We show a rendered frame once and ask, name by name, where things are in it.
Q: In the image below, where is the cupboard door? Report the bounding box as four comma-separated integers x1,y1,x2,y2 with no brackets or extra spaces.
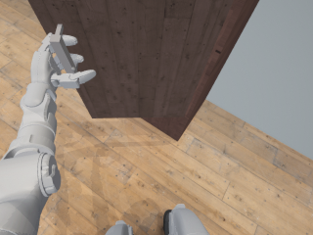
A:
27,0,234,118

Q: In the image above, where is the handle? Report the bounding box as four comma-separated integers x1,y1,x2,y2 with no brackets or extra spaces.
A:
49,23,78,74

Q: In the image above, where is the left robot shin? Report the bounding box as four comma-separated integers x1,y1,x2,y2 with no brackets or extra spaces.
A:
115,220,126,225

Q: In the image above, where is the left robot forearm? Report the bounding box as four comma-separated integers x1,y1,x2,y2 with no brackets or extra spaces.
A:
0,82,58,162

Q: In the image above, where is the robot left hand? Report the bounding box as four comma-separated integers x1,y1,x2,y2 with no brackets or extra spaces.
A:
30,32,96,92

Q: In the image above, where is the right robot thigh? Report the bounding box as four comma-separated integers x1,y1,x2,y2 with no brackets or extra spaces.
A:
169,208,209,235

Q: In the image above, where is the left robot upper arm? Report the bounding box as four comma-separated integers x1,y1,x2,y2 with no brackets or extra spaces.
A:
0,152,62,235

